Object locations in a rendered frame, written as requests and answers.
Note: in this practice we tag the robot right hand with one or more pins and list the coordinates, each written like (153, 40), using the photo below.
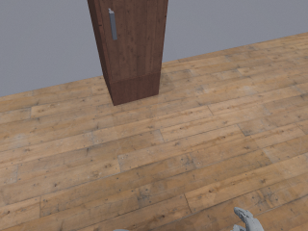
(251, 223)

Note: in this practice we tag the handle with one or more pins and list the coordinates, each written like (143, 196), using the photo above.
(112, 23)

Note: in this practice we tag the cupboard door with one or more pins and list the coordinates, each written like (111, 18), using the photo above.
(139, 32)

